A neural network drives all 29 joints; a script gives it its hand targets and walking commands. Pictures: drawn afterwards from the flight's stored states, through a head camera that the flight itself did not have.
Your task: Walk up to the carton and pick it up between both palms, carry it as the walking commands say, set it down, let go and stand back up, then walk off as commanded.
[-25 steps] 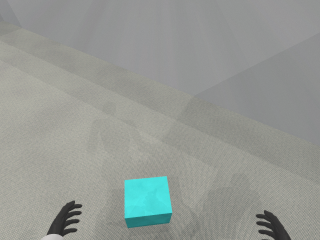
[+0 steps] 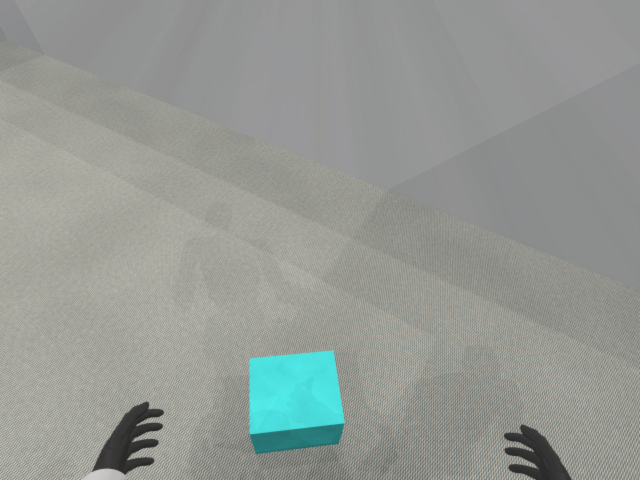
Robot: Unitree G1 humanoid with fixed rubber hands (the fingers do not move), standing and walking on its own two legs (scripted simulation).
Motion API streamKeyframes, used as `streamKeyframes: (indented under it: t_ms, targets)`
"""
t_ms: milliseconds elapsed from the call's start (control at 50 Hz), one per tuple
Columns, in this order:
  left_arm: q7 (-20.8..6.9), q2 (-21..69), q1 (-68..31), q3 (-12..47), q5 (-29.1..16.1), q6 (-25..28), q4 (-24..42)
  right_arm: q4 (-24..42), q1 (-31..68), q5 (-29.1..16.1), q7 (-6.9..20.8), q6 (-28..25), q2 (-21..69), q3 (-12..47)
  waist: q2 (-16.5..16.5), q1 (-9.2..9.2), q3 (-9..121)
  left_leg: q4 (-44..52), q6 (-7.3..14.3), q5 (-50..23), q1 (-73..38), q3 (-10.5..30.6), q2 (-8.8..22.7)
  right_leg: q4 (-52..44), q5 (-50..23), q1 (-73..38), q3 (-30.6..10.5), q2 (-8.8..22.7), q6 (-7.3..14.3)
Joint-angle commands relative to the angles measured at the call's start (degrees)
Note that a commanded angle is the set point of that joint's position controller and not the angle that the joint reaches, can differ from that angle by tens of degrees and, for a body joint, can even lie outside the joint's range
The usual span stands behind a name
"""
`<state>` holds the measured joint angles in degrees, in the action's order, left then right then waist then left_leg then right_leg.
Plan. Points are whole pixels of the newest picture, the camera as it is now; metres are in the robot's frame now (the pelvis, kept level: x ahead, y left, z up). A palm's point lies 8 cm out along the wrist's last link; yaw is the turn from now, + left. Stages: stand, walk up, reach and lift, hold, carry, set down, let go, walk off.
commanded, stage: walk off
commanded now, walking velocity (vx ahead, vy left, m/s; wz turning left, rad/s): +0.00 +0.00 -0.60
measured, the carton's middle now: (294, 402) +0.44 +0.07 -0.67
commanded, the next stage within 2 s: stand in 0.28 s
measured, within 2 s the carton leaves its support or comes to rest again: neither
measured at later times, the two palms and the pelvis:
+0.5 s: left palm (142, 472) +0.15 +0.23 -0.09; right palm out of the picture +0.09 -0.30 -0.09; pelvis +0.00 -0.02 +0.01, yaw -9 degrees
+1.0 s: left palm out of the picture +0.13 +0.28 -0.11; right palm out of the picture +0.06 -0.22 -0.09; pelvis -0.01 +0.03 +0.00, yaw -9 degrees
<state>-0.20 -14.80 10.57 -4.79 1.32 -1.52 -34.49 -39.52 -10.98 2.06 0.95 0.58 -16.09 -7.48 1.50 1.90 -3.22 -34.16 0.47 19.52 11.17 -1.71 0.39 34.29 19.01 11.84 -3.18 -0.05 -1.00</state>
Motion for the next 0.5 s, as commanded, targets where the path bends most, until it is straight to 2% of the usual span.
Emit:
streamKeyframes:
  t_ms: [0, 20, 40, 60, 80, 100, 120, 140, 160, 180, 200, 220, 240, 260, 280, 300, 320, 340, 360, 380, 400, 420, 440, 460, 480]
  targets:
    - [-0.99, -5.02, 0.27, 1.43, 0.12, 0.12, 1.78, 2.94, 0.82, -0.66, -0.17, 0.71, -7.96, 2.07, -1.62, -0.91, 1.25, 8.51, 0.79, -6.99, -3.05, 4.76, 5.25, -7.96, -9.84, 9.96, -7.5, 4.0, 1.29]
    - [-0.51, -7.73, 0.67, 0.17, 0.22, -0.01, 1.8, 2.5, 0.98, -0.63, -0.54, 1.62, -7.37, 2.23, 0.53, -1.14, 1.06, 8.49, -0.08, -7.66, -2.44, 4.0, 5.72, -6.73, -9.1, 9.88, -6.25, 3.25, 0.89]
    - [-1.12, -6.67, 1.13, 0.73, 0.05, -0.16, 1.92, 3.53, 1.88, -0.77, -0.42, 1.57, -8.63, 1.05, -4.97, -1.3, 2.49, 8.65, 1.07, -7.76, -4.68, 6.12, 8.32, -4.76, -9.53, 11.42, -5.23, 2.7, 0.92]
    - [-0.62, -5.96, 2.48, 0.64, 0.07, -0.14, 2.03, 3.8, -1.0, -0.73, -0.74, 1.75, -9.02, 1.04, -5.44, -2.02, 3.18, 9.11, 0.78, -5.38, -2.75, 4.83, 7.9, -3.39, -11.6, 8.46, -5.67, 2.72, 0.37]
    - [-0.86, -6.01, 0.82, 0.95, 0.18, 0.26, 2.37, 3.5, 0.98, -0.88, -0.85, 1.79, -8.52, 1.08, -2.91, -1.06, 1.54, 10.26, 1.59, -5.31, -0.93, 6.67, 10.79, -0.83, -13.83, 8.3, -2.09, 1.78, -0.37]
    - [-1.0, -6.13, 1.99, 0.52, 0.28, 0.17, 2.15, 4.27, 0.72, -0.68, -1.12, 2.0, -8.43, 0.48, -2.59, -1.64, 3.57, 9.73, 1.84, -7.5, -2.49, 4.24, 10.42, -0.45, -12.6, 7.89, -1.69, 1.3, -0.82]
    - [-0.62, -5.38, 3.55, 0.61, -0.3, -0.17, 1.86, 4.18, -0.2, -0.89, -1.09, 1.62, -10.66, -0.11, -4.71, -2.0, 4.24, 9.64, 2.77, -7.36, -4.27, 5.61, 12.84, 1.67, -13.34, 9.2, -0.67, 1.19, -1.12]
    - [-0.54, -6.82, 4.08, -0.47, 0.08, 0.23, 0.99, 4.19, 1.68, -0.45, -1.5, 1.61, -9.7, -0.3, -4.82, -0.63, 1.75, 9.25, 2.71, -10.24, -3.32, 4.73, 12.78, 2.8, -10.72, 11.42, 0.16, 1.77, -0.92]
    - [-0.02, -7.92, 0.79, -0.7, 0.35, -0.08, 2.23, 5.9, -0.56, -0.36, -1.48, 1.32, -9.2, 0.0, -3.39, -4.44, 3.07, 9.86, 4.41, -14.44, -3.33, 7.13, 16.68, 7.08, -9.53, 10.1, 1.71, 0.33, -1.32]
    - [-0.43, -4.66, 3.2, 0.09, -0.51, -0.11, 2.33, 5.34, 0.62, 0.05, -1.2, 1.66, -10.15, -0.4, -10.16, -1.69, 3.91, 11.12, 5.61, -15.74, -2.41, 8.05, 18.31, 11.5, 0.37, 9.5, 2.67, 0.28, -1.5]
    - [-0.97, -5.97, 6.1, -0.56, -0.46, -0.11, 1.22, 5.23, 3.28, -0.01, -1.17, 1.83, -10.47, -0.69, -11.53, -0.33, 3.11, 10.09, 5.01, -16.02, -2.82, 4.68, 16.59, 8.32, 5.91, 9.59, 3.52, 1.0, -1.55]
    - [-1.0, -4.6, 7.2, 0.17, -0.65, 0.13, 0.95, 4.61, 0.76, -0.22, -1.38, 1.95, -6.87, -0.16, -8.37, -0.97, 1.57, 7.55, 4.42, -13.81, -1.2, 4.33, 16.27, 5.9, 2.51, 9.42, 2.06, 2.2, -0.46]
    - [-1.05, -5.73, 4.99, 0.04, -0.41, 0.7, 1.46, 5.49, 3.45, -0.39, -1.36, 1.95, -8.03, -0.63, -7.97, -1.42, 1.43, 4.67, 1.91, -8.56, 4.22, 1.14, 14.39, 2.04, -2.32, 5.21, -0.41, 3.47, 0.27]
    - [-0.6, -9.59, 5.25, -1.07, 0.03, 0.47, 1.52, 5.84, 1.99, -0.34, -0.86, 1.83, -8.05, -0.62, 3.47, -1.72, 3.86, -0.88, -1.64, -1.44, 2.64, -3.04, 8.81, -5.66, -13.92, 5.89, -6.78, 5.85, 0.86]
    - [-0.3, -12.76, 8.84, -1.68, 0.44, 1.06, 0.91, 6.13, 1.9, -0.2, -1.17, 2.22, -3.78, 0.5, 12.59, -0.22, 3.88, -12.76, -4.13, 3.63, 8.24, -4.05, 1.52, -9.47, -25.32, 2.16, -20.24, 12.29, 4.71]
    - [-0.47, -12.83, 9.24, -1.48, 0.8, 1.18, 1.03, 7.7, 5.95, -0.52, -1.3, 2.37, -4.47, 0.63, 16.66, 0.94, 2.15, -19.77, -4.22, 19.16, 15.39, 0.06, -2.65, -13.56, -35.32, -0.52, -30.89, 16.04, 10.76]
    - [-0.33, -14.95, 10.3, -1.91, 1.1, 1.46, -0.4, 6.46, 2.4, -0.52, -1.0, 2.17, -3.65, 1.2, 11.62, 0.3, 3.55, -22.86, -3.36, 19.19, 14.6, 4.98, -1.21, -14.27, -34.25, -1.8, -28.99, 17.83, 12.24]
    - [-0.14, -11.46, 6.62, -2.09, 0.45, 1.52, 0.55, 4.58, -0.34, -0.97, -0.48, 1.78, -0.9, 1.72, 5.89, -1.64, 5.14, -24.65, -2.82, 17.02, 18.46, 4.4, -1.23, -13.05, -32.52, -6.64, -26.34, 15.17, 11.5]
    - [0.28, -12.95, 8.35, -2.32, 0.36, 1.52, 0.85, 4.49, 1.33, -1.02, -0.44, 1.7, 0.93, 2.37, 7.94, 0.19, 6.04, -22.54, -2.77, 13.02, 16.1, 1.61, 0.79, -12.04, -32.65, -5.05, -18.63, 14.5, 10.07]
    - [0.73, -9.64, 4.76, -1.41, 1.25, 1.66, 1.3, 4.36, 1.88, -0.88, -0.46, 1.69, -2.13, 1.68, 4.23, -1.57, 4.49, -18.18, -2.86, 11.39, 17.47, 1.46, -0.06, -12.11, -31.83, -5.76, -17.61, 11.39, 8.41]
    - [0.8, -8.98, 5.12, -1.37, 0.67, 1.47, 1.68, 3.74, 2.26, -0.04, -1.01, 2.12, -2.75, 1.72, 5.69, -1.16, 6.99, -21.45, -2.9, 8.58, 14.63, 2.4, -0.2, -11.8, -28.85, -4.94, -17.66, 10.46, 7.52]
    - [0.66, -7.38, 7.83, -1.02, 0.78, 1.41, 0.73, 3.26, 2.38, -0.45, -0.73, 2.37, -2.82, 1.27, 5.97, 0.25, 7.0, -20.01, -2.66, 9.09, 14.61, 1.22, -0.87, -11.8, -30.64, -5.34, -17.06, 10.17, 7.29]
    - [0.48, -7.22, 8.22, -0.68, 0.64, 1.43, 0.25, 4.41, 3.44, -0.86, -0.87, 2.92, -1.32, 1.6, 7.57, -0.4, 5.81, -17.69, -2.47, 10.59, 13.29, 2.59, -0.59, -12.18, -27.43, -2.62, -16.85, 9.98, 8.09]
    - [0.29, -7.79, 5.74, -0.79, 0.69, 1.27, 0.01, 3.98, 2.45, -0.99, -0.66, 3.33, -1.33, 1.81, 7.14, -0.84, 4.26, -17.18, -2.9, 9.57, 12.97, 1.5, -1.6, -12.06, -26.32, -2.02, -16.35, 8.55, 7.57]
    - [0.1, -6.82, 7.71, -0.32, 0.24, 0.78, -0.13, 4.92, 3.76, -1.06, -0.22, 3.21, -2.97, 1.32, 8.2, 0.61, 5.42, -16.77, -2.57, 10.2, 14.81, 1.38, -2.26, -13.08, -21.92, -6.21, -18.86, 8.75, 7.31]
